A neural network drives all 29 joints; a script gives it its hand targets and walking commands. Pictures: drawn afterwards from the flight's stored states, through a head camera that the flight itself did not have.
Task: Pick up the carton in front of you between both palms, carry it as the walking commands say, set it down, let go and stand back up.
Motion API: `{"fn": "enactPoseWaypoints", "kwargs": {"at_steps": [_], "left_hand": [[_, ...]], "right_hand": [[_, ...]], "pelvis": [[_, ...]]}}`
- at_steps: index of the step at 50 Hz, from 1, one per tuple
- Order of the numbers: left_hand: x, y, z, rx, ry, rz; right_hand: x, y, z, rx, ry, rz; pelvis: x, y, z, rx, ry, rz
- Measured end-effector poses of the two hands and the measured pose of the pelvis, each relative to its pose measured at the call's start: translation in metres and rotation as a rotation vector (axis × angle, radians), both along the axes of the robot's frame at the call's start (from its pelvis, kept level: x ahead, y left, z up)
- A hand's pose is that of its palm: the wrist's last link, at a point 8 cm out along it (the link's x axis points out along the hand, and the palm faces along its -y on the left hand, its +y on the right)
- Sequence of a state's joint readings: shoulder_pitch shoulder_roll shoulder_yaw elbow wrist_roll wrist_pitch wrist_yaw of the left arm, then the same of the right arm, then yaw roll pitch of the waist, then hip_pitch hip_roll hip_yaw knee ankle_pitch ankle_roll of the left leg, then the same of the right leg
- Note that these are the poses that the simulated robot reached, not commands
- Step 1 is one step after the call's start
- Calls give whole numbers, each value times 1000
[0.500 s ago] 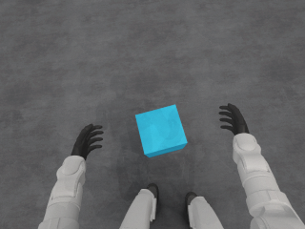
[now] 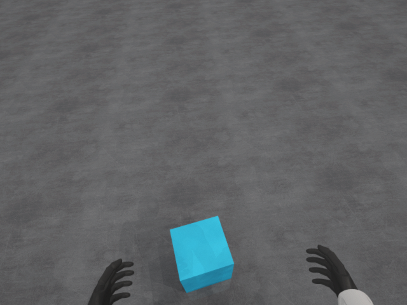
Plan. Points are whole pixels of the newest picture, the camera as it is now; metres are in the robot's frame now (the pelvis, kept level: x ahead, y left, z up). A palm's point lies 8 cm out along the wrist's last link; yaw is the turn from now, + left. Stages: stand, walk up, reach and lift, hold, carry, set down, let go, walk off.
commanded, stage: let go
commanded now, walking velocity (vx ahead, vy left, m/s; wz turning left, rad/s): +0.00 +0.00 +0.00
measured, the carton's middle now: (201, 255) +0.41 +0.07 -0.65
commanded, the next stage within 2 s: stand in 0.46 s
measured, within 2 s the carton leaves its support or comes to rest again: neither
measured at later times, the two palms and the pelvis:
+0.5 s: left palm out of the picture +0.15 +0.25 -0.07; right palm (346, 304) +0.15 -0.22 -0.07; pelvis -0.01 +0.01 +0.00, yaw +0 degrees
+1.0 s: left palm out of the picture +0.15 +0.31 -0.10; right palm out of the picture +0.13 -0.26 -0.08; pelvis +0.01 +0.03 +0.00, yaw -2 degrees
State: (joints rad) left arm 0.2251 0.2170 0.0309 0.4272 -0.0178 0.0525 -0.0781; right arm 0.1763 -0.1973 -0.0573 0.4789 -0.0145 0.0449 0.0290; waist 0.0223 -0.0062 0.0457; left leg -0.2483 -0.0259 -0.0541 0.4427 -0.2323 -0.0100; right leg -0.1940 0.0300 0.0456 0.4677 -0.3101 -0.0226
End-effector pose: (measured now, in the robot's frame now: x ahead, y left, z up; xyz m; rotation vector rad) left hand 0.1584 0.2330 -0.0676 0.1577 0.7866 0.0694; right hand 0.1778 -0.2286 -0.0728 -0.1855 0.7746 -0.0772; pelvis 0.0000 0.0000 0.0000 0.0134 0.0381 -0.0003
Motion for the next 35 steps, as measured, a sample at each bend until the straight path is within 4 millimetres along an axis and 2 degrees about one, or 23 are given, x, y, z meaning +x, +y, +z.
{"fn": "enactPoseWaypoints", "kwargs": {"at_steps": [5, 10, 24, 28, 35], "left_hand": [[6, -9, 1, 3, -7, -19], [7, -10, 1, 9, 2, -24], [-3, 17, 3, 71, 25, 26], [-8, 38, -9, 120, 23, 26], [-20, 66, -28, 153, 98, 24]], "right_hand": [[-18, -12, 7, 1, 14, -13], [-24, -14, 9, 7, 20, -15], [-25, 7, 3, -19, 11, -7], [-37, -9, -2, -123, 69, -12], [-49, -39, 2, -221, 129, -66]], "pelvis": [[1, -6, 1, 1, -59, -3], [0, -7, 1, 0, -97, -7], [-6, 10, -3, -7, -105, 5], [-6, 15, -5, -13, -67, -2], [1, 22, -5, -18, -39, -12]]}}
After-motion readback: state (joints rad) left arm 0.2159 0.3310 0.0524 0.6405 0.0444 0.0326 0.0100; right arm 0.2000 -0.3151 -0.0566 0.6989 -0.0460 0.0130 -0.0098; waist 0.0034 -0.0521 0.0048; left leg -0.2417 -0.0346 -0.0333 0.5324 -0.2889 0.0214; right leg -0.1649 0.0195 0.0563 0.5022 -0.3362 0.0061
